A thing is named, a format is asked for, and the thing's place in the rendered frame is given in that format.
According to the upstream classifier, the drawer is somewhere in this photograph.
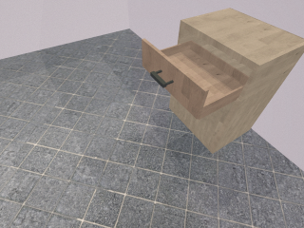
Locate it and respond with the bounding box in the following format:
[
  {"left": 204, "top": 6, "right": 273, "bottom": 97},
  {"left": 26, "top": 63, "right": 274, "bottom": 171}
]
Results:
[{"left": 142, "top": 38, "right": 249, "bottom": 120}]

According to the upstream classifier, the handle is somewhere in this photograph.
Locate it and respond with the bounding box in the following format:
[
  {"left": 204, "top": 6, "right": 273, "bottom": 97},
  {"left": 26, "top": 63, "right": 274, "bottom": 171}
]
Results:
[{"left": 150, "top": 70, "right": 174, "bottom": 88}]

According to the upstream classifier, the cabinet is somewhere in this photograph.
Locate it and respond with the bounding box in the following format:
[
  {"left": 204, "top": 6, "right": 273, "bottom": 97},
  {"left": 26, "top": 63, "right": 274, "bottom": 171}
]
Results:
[{"left": 169, "top": 8, "right": 304, "bottom": 154}]

